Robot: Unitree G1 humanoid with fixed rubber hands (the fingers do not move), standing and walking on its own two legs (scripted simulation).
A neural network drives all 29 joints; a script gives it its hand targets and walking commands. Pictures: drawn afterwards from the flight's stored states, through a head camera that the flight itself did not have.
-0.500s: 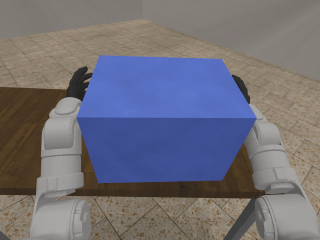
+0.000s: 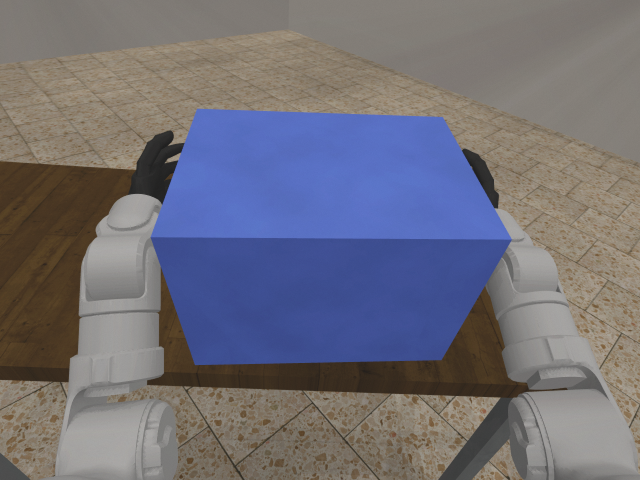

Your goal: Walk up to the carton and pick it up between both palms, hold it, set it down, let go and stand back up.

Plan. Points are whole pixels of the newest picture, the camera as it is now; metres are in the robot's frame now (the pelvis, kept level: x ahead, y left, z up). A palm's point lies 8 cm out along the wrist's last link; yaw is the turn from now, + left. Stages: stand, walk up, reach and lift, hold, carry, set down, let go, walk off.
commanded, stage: hold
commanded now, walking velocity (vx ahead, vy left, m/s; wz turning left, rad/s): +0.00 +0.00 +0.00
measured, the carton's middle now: (322, 237) +0.34 +0.00 +0.18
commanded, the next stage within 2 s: none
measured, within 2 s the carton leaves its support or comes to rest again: neither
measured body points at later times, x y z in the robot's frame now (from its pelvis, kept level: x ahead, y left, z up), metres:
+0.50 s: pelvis +0.00 +0.00 +0.00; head -0.06 +0.02 +0.45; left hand +0.37 +0.19 +0.21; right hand +0.37 -0.20 +0.20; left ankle +0.06 +0.12 -0.75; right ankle -0.03 -0.10 -0.75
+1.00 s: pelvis +0.01 -0.01 +0.00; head -0.05 +0.02 +0.45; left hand +0.37 +0.20 +0.20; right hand +0.38 -0.19 +0.20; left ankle +0.06 +0.12 -0.75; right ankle -0.03 -0.10 -0.75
